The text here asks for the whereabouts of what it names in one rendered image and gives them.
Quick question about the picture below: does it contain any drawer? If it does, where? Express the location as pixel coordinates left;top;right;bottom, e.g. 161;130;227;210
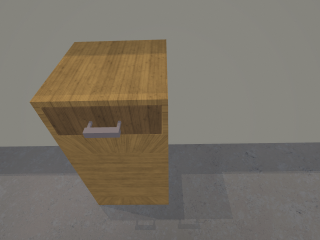
41;105;162;136

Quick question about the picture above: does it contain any handle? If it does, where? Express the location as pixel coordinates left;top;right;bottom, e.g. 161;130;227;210
82;120;122;138

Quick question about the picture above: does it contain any cabinet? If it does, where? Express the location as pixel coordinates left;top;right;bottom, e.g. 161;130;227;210
30;39;169;205

